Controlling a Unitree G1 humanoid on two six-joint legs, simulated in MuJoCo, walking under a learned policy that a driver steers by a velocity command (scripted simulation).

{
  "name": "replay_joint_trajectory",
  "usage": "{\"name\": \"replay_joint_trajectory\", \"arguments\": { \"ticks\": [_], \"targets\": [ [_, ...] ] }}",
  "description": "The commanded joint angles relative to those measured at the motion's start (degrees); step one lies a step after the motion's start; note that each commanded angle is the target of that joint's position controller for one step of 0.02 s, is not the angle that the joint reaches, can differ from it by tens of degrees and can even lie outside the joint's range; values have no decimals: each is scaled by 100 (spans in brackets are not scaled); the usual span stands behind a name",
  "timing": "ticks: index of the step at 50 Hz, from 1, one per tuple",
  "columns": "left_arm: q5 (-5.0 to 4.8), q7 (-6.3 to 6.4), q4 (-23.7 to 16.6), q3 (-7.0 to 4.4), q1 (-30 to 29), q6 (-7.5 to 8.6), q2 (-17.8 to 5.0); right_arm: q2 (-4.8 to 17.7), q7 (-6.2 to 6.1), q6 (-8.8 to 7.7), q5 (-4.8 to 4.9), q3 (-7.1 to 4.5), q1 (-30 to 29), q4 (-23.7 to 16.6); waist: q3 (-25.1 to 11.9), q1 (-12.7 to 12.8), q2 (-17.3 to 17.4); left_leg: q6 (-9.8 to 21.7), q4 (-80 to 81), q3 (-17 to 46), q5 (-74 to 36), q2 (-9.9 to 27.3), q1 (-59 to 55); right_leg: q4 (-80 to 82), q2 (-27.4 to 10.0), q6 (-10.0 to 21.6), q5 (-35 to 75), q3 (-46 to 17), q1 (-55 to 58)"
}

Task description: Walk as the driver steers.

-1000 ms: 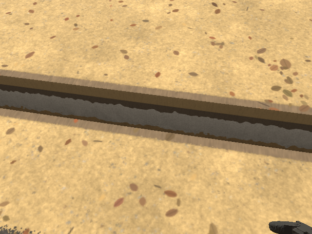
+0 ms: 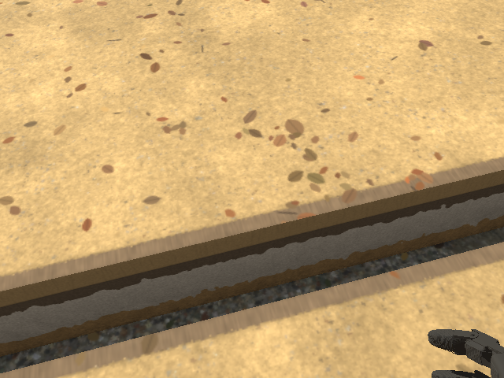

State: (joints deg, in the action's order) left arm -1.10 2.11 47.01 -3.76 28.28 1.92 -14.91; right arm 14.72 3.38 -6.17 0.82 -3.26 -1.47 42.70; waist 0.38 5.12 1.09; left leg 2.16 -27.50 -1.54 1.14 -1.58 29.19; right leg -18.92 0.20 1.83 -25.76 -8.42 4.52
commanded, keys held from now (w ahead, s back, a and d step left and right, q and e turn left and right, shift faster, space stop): w+q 0.30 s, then q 0.60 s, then no key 0.10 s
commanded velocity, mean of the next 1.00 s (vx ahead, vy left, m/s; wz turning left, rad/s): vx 0.26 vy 0.00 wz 0.44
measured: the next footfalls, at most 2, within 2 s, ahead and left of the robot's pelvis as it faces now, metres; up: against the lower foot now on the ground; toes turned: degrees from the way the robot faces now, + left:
left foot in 0.02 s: +0.17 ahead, +0.11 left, +0.00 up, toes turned +0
right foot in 0.48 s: +0.46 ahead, -0.06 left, +0.00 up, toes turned +18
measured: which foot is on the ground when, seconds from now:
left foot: up 0.00-0.00, down 0.02-0.48, up 0.50-0.86, down 0.88-1.00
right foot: down 0.00-0.04, up 0.06-0.46, down 0.48-0.88, up 0.90-1.00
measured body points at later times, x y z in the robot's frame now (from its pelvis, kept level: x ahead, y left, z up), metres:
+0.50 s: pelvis +0.26 +0.01 -0.01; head +0.29 +0.01 +0.44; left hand +0.45 +0.29 -0.06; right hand +0.31 -0.26 -0.14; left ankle +0.14 +0.11 -0.72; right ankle +0.42 -0.07 -0.73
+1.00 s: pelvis +0.29 +0.05 +0.01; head +0.31 +0.10 +0.45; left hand +0.29 +0.38 -0.11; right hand +0.56 -0.12 -0.06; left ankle +0.28 +0.15 -0.73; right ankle +0.39 -0.07 -0.66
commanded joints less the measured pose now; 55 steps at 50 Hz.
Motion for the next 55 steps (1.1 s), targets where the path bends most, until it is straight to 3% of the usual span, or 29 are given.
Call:
{"name": "replay_joint_trajectory", "arguments": {
  "ticks": [1, 2, 3, 4, 5, 6, 8, 10, 16, 20, 23, 24, 25, 26, 27, 28, 31, 33, 36, 40, 43, 44, 45, 46, 47, 49, 50, 52, 55],
  "targets": [
    [40, 46, -282, -166, -109, 21, -850, 1013, -89, -60, -86, -350, 1360, 23, -946, -1038, -867, 647, -137, 217, -40, 247, -2589, -2202, -872, 395, 5404, 17, -937],
    [145, 50, -404, -40, 341, 90, -392, 1494, -117, -21, -161, -447, 2265, 162, -1973, -1035, 586, 1465, -186, 2493, 36, 1606, -4751, -4395, -136, -15, 3044, 286, -2830],
    [106, 4, -399, 28, 549, 215, -303, 1294, -22, 26, 39, -390, 2439, 343, -2393, -926, 1752, 2073, 926, 4748, 1000, 2253, -5456, -5746, 500, -233, -515, 75, -4163],
    [-25, -24, -491, -87, 1, 317, -772, 981, -41, 73, 175, -307, 1988, 289, -1369, -974, 1115, 1798, 1084, 4383, 1691, 2083, -4796, -6186, 79, -150, -423, -68, -4873],
    [-75, -47, -659, -91, -695, 409, -864, 781, -100, 128, 102, -250, 1691, 168, -745, -989, 499, 1568, 1084, 3508, 1578, 1816, -3955, -6089, -171, -75, -23, 101, -4947],
    [-1, -46, -761, -73, -1043, 456, -778, 735, -128, 163, -10, -207, 1517, 145, -320, -826, 64, 1472, 1240, 3021, 1270, 1552, -3114, -5654, -323, -47, 337, 190, -4792],
    [140, -53, -800, -113, -985, 445, -700, 578, -192, 178, -118, -132, 1299, 49, -159, -481, 189, 1390, 1479, 2505, 716, 1148, -2263, -4867, -556, -95, 794, 227, -4216],
    [181, -70, -845, -80, -927, 418, -585, 642, -263, 203, -78, -161, 1397, 66, -108, -391, 323, 1484, 1620, 2266, 358, 1028, -1794, -4319, -557, -228, 825, 366, -3973],
    [217, -204, -1184, 106, -2354, 490, -296, 855, -468, 408, 20, -222, 2058, 112, 149, -790, 332, 1094, 1364, 1654, -353, 586, -1186, -1786, -121, -380, 2906, 590, -3323],
    [194, -282, -1306, 7, -2660, 472, -516, 895, -558, 616, 75, -258, 2544, 136, -51, -817, 382, 768, 509, 2150, -803, 644, -1566, -1089, 216, -321, 2996, 437, -2717],
    [240, -210, -1261, -72, -2138, 545, -664, 806, -601, 669, 129, -263, 2322, -38, -302, -439, 355, 423, -535, 2383, -625, 338, -1760, -505, -8, -49, 3341, 397, -1945],
    [295, -176, -1194, -141, -1466, 557, -951, 577, -576, 657, 31, -199, 2209, -254, -999, -232, -93, 187, -1747, 2018, 407, -40, -1169, -839, -839, 230, 4714, -201, -624],
    [330, -175, -1133, -155, -979, 462, -1098, 137, -554, 637, 18, -72, 3274, -161, -1831, -427, -1561, -163, -3566, 1436, 3965, -757, 92, -1120, -2410, 1236, 6055, -1689, 1013],
    [127, -241, -1115, -170, -970, 326, -983, 599, -495, 625, 87, -84, 3548, -202, -2212, -438, -1999, -260, -4562, 1322, 4190, -410, 682, -747, -2829, 1560, 4462, -2845, 1008],
    [109, -214, -1300, -91, -1320, 228, -637, 962, -494, 708, 143, -206, 2992, -196, -1518, -309, -1313, -417, -4974, 1203, 3658, -181, 1013, -497, -2417, 1352, 3437, -2259, 452],
    [224, -183, -1363, -53, -1696, 105, -602, 1083, -544, 834, 115, -263, 2467, -326, -1015, -336, -888, -504, -5049, 962, 3208, -78, 989, -347, -2124, 1136, 3270, -1596, -236],
    [338, -202, -1291, -20, -2337, -3, -546, 846, -613, 1119, 85, -288, 2401, -420, -273, -730, -799, -663, -4460, 719, 2817, 192, 112, 48, -1575, 1053, 3761, -344, -1836],
    [350, -210, -1174, -62, -2414, -3, -596, 669, -628, 1151, 88, -241, 2343, -502, -364, -763, -872, -688, -3783, 557, 2643, 233, -83, 119, -1498, 1111, 3963, 19, -1789],
    [226, -200, -1064, -165, -2567, -83, -816, 599, -542, 1178, 39, -151, 2011, -692, -557, -702, -850, -605, -2707, 456, 2168, 429, -503, 177, -1601, 1148, 3655, 333, -1667],
    [103, -244, -940, -254, -2569, -207, -1041, 815, -391, 1231, 8, -144, 1633, -952, -493, -562, -918, -421, -1803, 154, 1964, 458, -945, 200, -1740, 1046, 2440, 496, -1684],
    [-18, -220, -815, -266, -2620, -264, -1071, 916, -337, 1179, -59, -222, 1930, -917, -512, -783, -785, -120, -567, -124, 1239, 232, -1705, -363, -1564, 623, 1811, 792, -1830],
    [-27, -210, -678, -241, -2408, -291, -927, 1053, -369, 1157, -116, -276, 2068, -904, -405, -813, -440, 94, -90, 211, 738, 339, -2084, -864, -1335, 224, 1265, 1045, -2202],
    [127, -220, -723, -140, -2324, -303, -569, 1650, -469, 1126, -136, -405, 2120, -1028, -224, -667, 1153, 626, 592, 2069, -877, 1564, -2526, -2560, -531, -393, 27, 1734, -3264],
    [154, -160, -1088, -128, -2871, -288, -629, 2028, -417, 1040, -265, -468, 2009, -1127, -222, -922, 1814, 1683, 1108, 3402, -575, 2286, -2016, -3844, 95, -476, -1323, 1058, -4142],
    [77, -127, -1063, -185, -2889, -293, -856, 1765, -388, 914, -299, -383, 1755, -1215, -240, -875, 1258, 1707, 1149, 3085, -255, 2162, -2014, -4575, -37, -447, -1119, 622, -4314],
    [97, -33, -770, -262, -2458, -360, -962, 1286, -383, 792, -149, -231, 1281, -1238, -308, -589, 567, 1083, 841, 2183, -288, 1609, -2074, -4826, -180, -418, -282, 492, -4191],
    [152, -10, -713, -275, -2329, -382, -979, 1149, -399, 793, -73, -166, 1124, -1222, -368, -515, 576, 969, 729, 1994, -739, 1521, -2119, -4852, -211, -476, -32, 475, -4083],
    [70, -56, -583, -232, -2039, -400, -865, 783, -402, 801, -127, 18, 1061, -1170, -600, -406, 576, 945, 691, 1562, -1219, 1358, -2061, -4911, -189, -575, 325, 524, -3538],
    [15, -118, -519, -78, -2002, -438, -578, 455, -374, 759, -164, 155, 1021, -972, -478, -459, 586, 821, 798, 1227, -272, 1172, -2107, -3455, -373, -635, 681, 438, -3028]
  ]
}}
Velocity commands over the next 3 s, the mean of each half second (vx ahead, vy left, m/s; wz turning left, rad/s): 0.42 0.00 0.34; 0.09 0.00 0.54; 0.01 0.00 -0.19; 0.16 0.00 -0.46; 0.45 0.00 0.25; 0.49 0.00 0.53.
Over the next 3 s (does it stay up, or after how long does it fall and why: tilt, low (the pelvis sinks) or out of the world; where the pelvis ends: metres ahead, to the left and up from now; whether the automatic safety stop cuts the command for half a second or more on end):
stays up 0.73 0.10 0.00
